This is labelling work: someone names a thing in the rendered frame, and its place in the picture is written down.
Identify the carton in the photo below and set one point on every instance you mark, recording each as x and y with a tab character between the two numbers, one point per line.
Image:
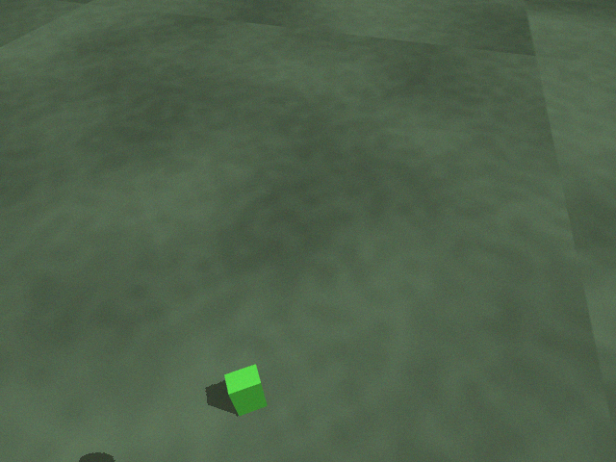
245	390

